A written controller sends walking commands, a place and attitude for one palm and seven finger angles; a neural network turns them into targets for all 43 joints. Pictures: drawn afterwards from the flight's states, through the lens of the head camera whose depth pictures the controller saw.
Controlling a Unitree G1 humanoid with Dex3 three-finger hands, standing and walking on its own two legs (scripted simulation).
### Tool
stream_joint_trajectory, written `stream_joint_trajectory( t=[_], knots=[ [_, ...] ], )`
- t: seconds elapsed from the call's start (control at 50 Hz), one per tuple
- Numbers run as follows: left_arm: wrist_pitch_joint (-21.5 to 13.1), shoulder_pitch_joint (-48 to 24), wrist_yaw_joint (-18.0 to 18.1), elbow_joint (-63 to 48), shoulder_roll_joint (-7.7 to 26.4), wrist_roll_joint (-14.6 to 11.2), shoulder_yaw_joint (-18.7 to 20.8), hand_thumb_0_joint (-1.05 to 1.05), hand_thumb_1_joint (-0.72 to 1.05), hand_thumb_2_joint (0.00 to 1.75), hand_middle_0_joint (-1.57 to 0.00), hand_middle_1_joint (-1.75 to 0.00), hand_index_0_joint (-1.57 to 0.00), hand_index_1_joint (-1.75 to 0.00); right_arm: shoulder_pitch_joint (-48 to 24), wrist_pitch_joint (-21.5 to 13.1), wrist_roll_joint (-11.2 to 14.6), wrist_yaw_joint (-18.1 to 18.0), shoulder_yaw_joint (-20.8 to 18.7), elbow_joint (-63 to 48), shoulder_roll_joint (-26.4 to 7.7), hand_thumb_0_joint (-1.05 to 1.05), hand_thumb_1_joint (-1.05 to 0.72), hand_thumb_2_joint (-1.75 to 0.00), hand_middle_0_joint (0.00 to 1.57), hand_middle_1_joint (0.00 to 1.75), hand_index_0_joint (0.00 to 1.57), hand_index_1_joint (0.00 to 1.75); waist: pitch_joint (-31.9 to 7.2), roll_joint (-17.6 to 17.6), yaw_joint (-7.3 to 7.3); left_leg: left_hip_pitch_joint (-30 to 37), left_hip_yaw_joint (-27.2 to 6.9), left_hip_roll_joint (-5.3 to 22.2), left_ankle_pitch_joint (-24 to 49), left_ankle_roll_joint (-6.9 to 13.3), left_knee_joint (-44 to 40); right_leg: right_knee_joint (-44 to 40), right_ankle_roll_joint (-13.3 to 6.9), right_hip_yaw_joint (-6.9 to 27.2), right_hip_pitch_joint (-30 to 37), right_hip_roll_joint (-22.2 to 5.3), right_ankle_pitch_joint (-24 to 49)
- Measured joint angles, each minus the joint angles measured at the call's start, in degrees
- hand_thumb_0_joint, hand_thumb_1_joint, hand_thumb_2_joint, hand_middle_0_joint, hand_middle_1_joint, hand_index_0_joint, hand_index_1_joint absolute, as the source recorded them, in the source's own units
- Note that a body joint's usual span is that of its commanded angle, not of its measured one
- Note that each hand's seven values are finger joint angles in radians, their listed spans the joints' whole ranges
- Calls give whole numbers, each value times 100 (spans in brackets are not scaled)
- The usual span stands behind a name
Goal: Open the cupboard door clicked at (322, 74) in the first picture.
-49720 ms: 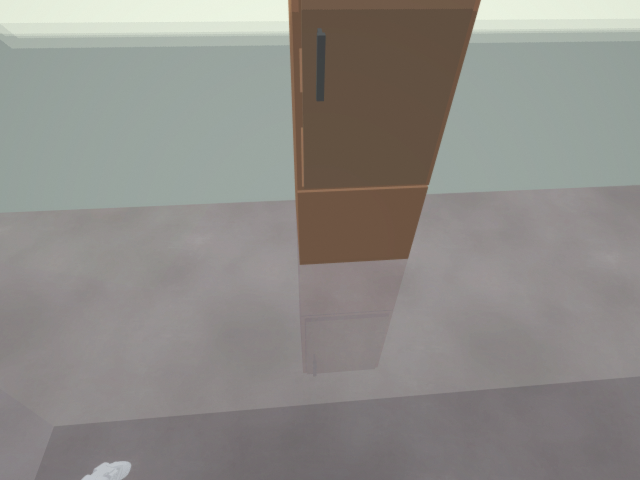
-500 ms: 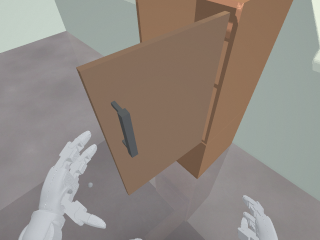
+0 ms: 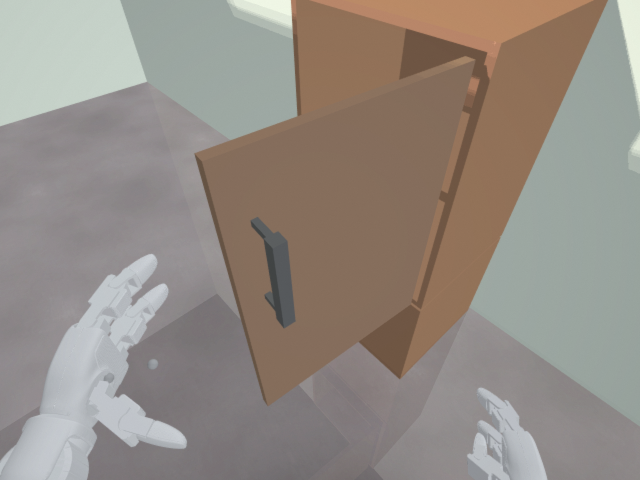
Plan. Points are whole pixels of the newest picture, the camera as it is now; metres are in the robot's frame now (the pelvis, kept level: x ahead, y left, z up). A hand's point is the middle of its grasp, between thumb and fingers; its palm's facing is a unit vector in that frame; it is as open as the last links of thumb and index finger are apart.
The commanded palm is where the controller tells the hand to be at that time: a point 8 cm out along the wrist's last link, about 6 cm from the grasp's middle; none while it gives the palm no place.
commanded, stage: draw the hand back to the body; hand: left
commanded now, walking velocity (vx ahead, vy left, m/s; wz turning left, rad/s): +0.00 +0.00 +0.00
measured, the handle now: (273, 275) +0.34 +0.10 +0.09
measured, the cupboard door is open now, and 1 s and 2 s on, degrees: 85 85 85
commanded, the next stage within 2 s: step back with the hand held close in 1.06 s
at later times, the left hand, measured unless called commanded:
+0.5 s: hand (100, 310) +0.23 +0.25 +0.15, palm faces +0.37 -0.85 -0.38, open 11.2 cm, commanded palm +0.18 +0.29 +0.17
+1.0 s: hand (97, 302) +0.24 +0.25 +0.16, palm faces +0.40 -0.84 -0.37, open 7.5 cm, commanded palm +0.19 +0.29 +0.19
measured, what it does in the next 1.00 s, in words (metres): stands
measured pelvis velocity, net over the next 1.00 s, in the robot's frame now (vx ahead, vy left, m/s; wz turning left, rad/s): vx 0.03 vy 0.00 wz -0.04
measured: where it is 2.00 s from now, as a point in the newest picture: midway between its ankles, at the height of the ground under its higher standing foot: outside the picture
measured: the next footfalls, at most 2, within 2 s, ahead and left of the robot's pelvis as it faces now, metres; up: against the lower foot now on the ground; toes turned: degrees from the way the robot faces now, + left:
none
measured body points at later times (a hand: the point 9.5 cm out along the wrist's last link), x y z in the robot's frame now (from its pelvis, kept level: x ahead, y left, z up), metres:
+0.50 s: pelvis +0.03 +0.01 +0.03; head +0.01 -0.01 +0.48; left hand +0.21 +0.29 +0.18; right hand +0.20 -0.21 -0.06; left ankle +0.04 +0.11 -0.71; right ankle -0.02 -0.11 -0.71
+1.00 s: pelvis +0.03 +0.00 +0.03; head +0.02 -0.02 +0.48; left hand +0.21 +0.29 +0.19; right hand +0.21 -0.23 -0.06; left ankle +0.04 +0.11 -0.71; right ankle -0.02 -0.11 -0.71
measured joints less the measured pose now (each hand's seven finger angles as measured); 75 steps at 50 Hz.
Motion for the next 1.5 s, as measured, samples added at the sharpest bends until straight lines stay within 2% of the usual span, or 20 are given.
stream_joint_trajectory(
  t=[0.06, 0.14, 0.22, 0.3, 0.48, 0.74, 0.84, 0.96, 1.2, 1.34, 1.5],
  knots=[
    [70, 3, 717, -131, 151, 571, -52, -2, -42, 33, -16, -30, -16, -30, -81, 65, -92, -83, 14, 78, 41, 2, -90, -90, 20, 30, 20, 30, 99, -15, 37, 258, 40, 19, 86, -5, -235, -261, 11, 43, 246, 24, 121],
    [138, 205, 1489, -255, 146, 1046, -62, -2, -31, 38, -16, -30, -16, -30, -145, 195, -167, -110, 26, 136, 100, 2, -90, -90, 20, 30, 20, 30, 224, -34, 14, 619, 107, 22, 247, 13, -654, -708, 22, 109, 590, 37, 326],
    [160, 307, 1868, -318, 136, 1325, -139, -1, -19, 43, -16, -30, -17, -30, -148, 267, -229, -101, 19, 234, 92, 2, -90, -90, 20, 30, 20, 30, 363, -37, 44, 955, 160, -19, 383, 38, -1028, -1074, 49, 156, 907, 5, 477],
    [123, 286, 2040, -363, 196, 1461, -110, -1, -6, 49, -17, -30, -17, -31, -160, 328, -279, -84, 8, 376, 91, 2, -90, -90, 20, 30, 20, 30, 436, -45, 85, 1244, 213, -69, 486, 61, -1351, -1354, 75, 203, 1161, -38, 573],
    [65, 177, 2098, -298, 321, 1487, 303, -1, 25, 62, -18, -30, -19, -31, -256, 543, -303, 17, -60, 477, 128, 2, -90, -90, 21, 30, 20, 30, 494, -76, 97, 1692, 315, -95, 574, 63, -1794, -1767, 90, 303, 1556, -57, 683],
    [78, 30, 2069, -354, 476, 1413, 757, 0, 70, 81, -20, -30, -21, -31, -356, 737, -292, 81, -193, 486, 85, 2, -90, -90, 20, 30, 20, 29, 466, -65, 144, 1873, 325, -54, 567, 19, -1941, -1974, 56, 317, 1755, -10, 715],
    [123, -57, 2056, -178, 367, 1394, 740, 1, 81, 86, -20, -30, -21, -31, -391, 816, -279, 96, -215, 462, 69, 2, -90, -90, 20, 30, 20, 29, 521, -49, 146, 1881, 312, -34, 608, 0, -1981, -2008, 36, 306, 1762, 12, 748],
    [155, 1, 2028, -196, 319, 1400, 599, 1, 87, 89, -21, -30, -21, -31, -366, 802, -294, 70, -220, 503, 88, 2, -90, -90, 20, 30, 20, 29, 544, -74, 146, 1883, 296, -5, 643, -26, -2006, -2032, 5, 293, 1765, 44, 777],
    [74, -15, 2032, -215, 371, 1374, 697, 1, 89, 90, -21, -30, -21, -31, -353, 774, -274, 67, -238, 558, 100, 2, -90, -90, 20, 30, 20, 29, 553, 8, 124, 1926, 282, 32, 702, -53, -2033, -2066, -24, 283, 1812, 83, 837],
    [-265, 392, 1998, -797, 589, 1435, 917, 1, 89, 90, -21, -30, -21, -31, -480, 1031, -250, 61, -264, 269, 54, 2, -90, -90, 20, 30, 20, 30, 487, 27, -72, 1352, 275, 104, 704, -30, -1765, -1978, 4, 281, 1314, 145, 947],
    [-224, 695, 2003, -896, 815, 1424, 936, 1, 89, 90, -21, -30, -22, -31, -541, 1283, -169, -7, -406, 32, 2, 1, -90, -90, 20, 30, 20, 29, 603, -54, -174, 998, 445, 47, 867, 82, -1702, -1688, 114, 440, 804, 64, 1047]
  ],
)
